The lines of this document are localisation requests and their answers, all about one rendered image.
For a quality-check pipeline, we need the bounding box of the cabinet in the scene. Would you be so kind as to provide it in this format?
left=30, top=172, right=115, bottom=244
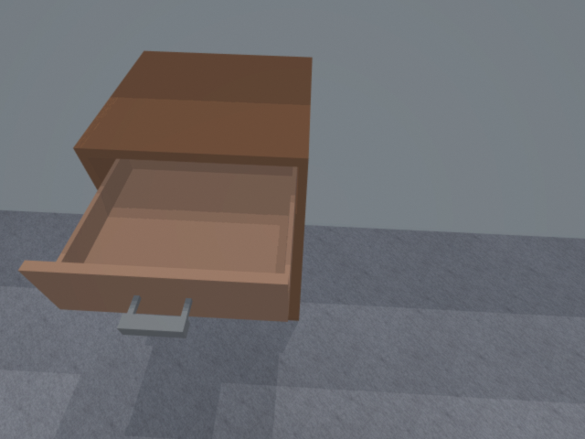
left=73, top=51, right=313, bottom=321

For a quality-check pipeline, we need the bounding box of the handle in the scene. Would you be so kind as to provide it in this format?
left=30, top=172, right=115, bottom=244
left=117, top=295, right=193, bottom=338

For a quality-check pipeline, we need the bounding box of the drawer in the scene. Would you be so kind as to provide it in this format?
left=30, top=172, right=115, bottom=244
left=18, top=159, right=298, bottom=322

